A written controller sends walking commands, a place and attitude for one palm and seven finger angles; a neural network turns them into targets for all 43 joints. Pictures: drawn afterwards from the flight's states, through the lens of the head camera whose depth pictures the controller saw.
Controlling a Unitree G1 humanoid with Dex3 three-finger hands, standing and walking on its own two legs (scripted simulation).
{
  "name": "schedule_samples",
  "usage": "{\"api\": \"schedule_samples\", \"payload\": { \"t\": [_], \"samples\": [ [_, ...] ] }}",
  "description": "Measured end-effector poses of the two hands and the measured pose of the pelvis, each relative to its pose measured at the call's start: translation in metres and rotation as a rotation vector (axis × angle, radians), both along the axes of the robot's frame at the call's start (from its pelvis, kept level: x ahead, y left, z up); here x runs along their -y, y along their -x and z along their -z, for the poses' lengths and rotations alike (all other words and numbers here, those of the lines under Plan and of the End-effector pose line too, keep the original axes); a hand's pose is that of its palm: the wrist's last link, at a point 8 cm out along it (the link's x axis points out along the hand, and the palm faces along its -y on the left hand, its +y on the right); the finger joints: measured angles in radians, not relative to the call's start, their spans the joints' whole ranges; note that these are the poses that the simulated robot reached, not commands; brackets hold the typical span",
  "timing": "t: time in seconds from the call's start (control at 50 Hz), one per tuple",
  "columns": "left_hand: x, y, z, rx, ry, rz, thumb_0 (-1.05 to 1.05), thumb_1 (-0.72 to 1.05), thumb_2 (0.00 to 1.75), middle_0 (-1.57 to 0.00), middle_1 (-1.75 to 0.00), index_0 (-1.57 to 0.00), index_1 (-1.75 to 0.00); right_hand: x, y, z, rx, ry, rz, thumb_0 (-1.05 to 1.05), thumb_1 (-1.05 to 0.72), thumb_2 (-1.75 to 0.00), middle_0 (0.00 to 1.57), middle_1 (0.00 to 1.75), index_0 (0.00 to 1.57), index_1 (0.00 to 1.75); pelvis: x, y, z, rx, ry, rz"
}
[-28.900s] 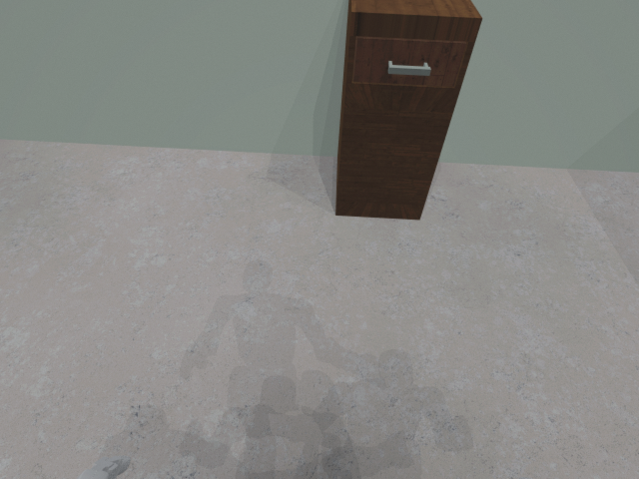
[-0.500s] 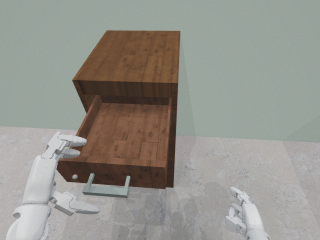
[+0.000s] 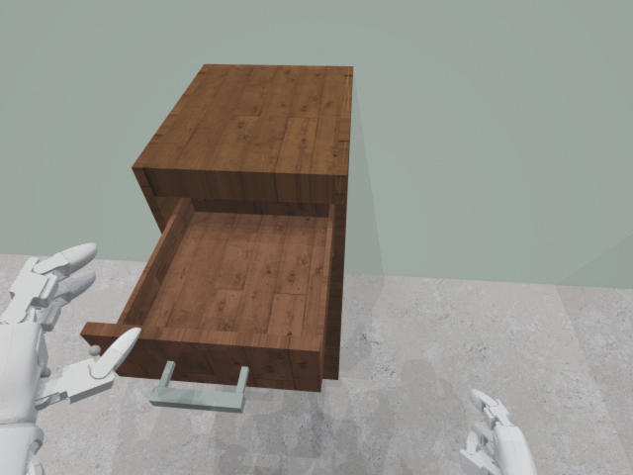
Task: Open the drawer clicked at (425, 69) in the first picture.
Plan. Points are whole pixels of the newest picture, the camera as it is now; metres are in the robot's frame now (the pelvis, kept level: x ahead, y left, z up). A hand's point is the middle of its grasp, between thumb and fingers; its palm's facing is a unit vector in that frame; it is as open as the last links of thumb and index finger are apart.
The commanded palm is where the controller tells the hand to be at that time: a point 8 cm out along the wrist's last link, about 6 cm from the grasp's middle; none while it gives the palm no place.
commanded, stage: draw the hand back to the body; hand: left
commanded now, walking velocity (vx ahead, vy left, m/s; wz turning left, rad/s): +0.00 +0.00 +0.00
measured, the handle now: (202, 385) +0.24 +0.21 -0.07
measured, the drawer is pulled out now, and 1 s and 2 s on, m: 0.29 0.29 0.29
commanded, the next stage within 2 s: step back with the hand held close in 0.36 s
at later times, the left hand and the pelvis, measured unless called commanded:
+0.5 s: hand (89, 348) +0.18 +0.24 +0.16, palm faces +0.40 -0.81 -0.42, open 7.4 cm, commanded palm +0.13 +0.28 +0.17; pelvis +0.00 +0.00 +0.00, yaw +0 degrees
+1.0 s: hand (49, 394) +0.14 +0.25 +0.16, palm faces +0.34 -0.80 -0.50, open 7.4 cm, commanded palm +0.08 +0.29 +0.17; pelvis -0.05 +0.01 -0.01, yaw -1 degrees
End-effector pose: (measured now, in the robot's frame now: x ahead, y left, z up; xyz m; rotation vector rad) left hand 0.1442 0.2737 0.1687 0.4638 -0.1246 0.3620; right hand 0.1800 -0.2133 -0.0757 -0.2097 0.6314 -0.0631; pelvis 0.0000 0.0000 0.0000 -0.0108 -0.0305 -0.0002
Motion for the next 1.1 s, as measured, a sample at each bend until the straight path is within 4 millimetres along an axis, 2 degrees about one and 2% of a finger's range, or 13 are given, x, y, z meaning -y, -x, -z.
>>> {"api": "schedule_samples", "payload": {
  "t": [0.12, 0.32, 0.5, 0.6, 0.74, 0.82, 0.94, 1.02, 1.1],
  "samples": [
    [-0.004, 0.002, -0.007, 0.027, -0.017, -0.025, 0.0, 0.52, 0.74, -0.23, -0.54, -0.24, -0.54, -0.002, -0.011, -0.003, 0.028, -0.018, -0.001, 0.01, -0.9, -0.9, 0.2, 0.3, 0.2, 0.3, 0.002, -0.003, 0.0, -0.003, -0.001, -0.002],
    [0.0, 0.003, 0.001, 0.002, 0.007, -0.028, 0.01, 0.81, 0.87, -0.21, -0.36, -0.22, -0.36, -0.004, -0.014, -0.003, 0.032, -0.028, -0.013, 0.01, -0.9, -0.9, 0.2, 0.3, 0.2, 0.3, 0.004, -0.003, 0.001, -0.007, -0.003, -0.006],
    [0.001, 0.004, -0.008, 0.025, -0.024, -0.022, 0.01, 0.87, 0.9, -0.21, -0.31, -0.22, -0.31, -0.002, -0.006, 0.002, 0.014, -0.036, -0.003, 0.01, -0.9, -0.9, 0.2, 0.3, 0.2, 0.3, 0.004, -0.002, 0.002, -0.009, -0.002, -0.007],
    [-0.009, -0.003, -0.02, 0.067, -0.098, -0.006, 0.01, 0.88, 0.9, -0.21, -0.3, -0.22, -0.31, 0.004, 0.004, 0.005, -0.034, -0.02, 0.019, 0.01, -0.9, -0.9, 0.2, 0.3, 0.2, 0.3, 0.001, 0.004, 0.002, -0.041, 0.008, -0.005],
    [-0.008, -0.008, 0.004, -0.047, -0.07, 0.087, 0.01, 0.89, 0.9, -0.2, -0.3, -0.21, -0.3, 0.018, 0.027, 0.003, -0.087, 0.018, 0.11, 0.01, -0.9, -0.9, 0.2, 0.3, 0.2, 0.3, -0.012, 0.016, 0.002, -0.075, 0.0, 0.017],
    [-0.01, 0.001, 0.007, -0.066, -0.084, 0.127, 0.01, 0.89, 0.9, -0.21, -0.3, -0.22, -0.3, 0.018, 0.04, -0.002, -0.096, 0.045, 0.133, 0.01, -0.91, -0.9, 0.2, 0.3, 0.2, 0.3, -0.015, 0.026, 0.003, -0.079, -0.005, 0.017],
    [-0.016, 0.027, -0.007, 0.022, -0.134, 0.114, 0.01, 0.88, 0.9, -0.21, -0.3, -0.22, -0.3, 0.007, 0.052, -0.007, -0.06, 0.058, 0.099, 0.01, -0.91, -0.9, 0.2, 0.3, 0.2, 0.3, -0.014, 0.043, 0.008, -0.071, -0.017, 0.013],
    [-0.012, 0.048, -0.009, 0.077, -0.128, 0.063, 0.01, 0.89, 0.9, -0.21, -0.3, -0.22, -0.3, 0.001, 0.059, -0.004, -0.018, 0.047, 0.057, 0.01, -0.9, -0.9, 0.2, 0.3, 0.2, 0.3, -0.008, 0.056, 0.013, -0.061, -0.019, 0.01],
    [-0.001, 0.068, -0.002, 0.097, -0.082, 0.017, 0.01, 0.89, 0.9, -0.21, -0.3, -0.22, -0.3, 0.002, 0.073, 0.006, -0.009, 0.025, 0.032, 0.01, -0.9, -0.9, 0.2, 0.3, 0.2, 0.3, -0.001, 0.07, 0.017, -0.055, 0.0, 0.001]
  ]
}}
